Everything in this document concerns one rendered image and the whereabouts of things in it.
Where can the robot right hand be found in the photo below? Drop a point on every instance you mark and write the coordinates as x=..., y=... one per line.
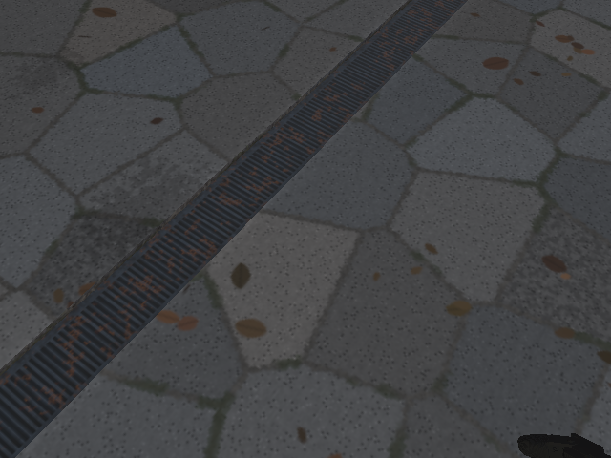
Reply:
x=556, y=446

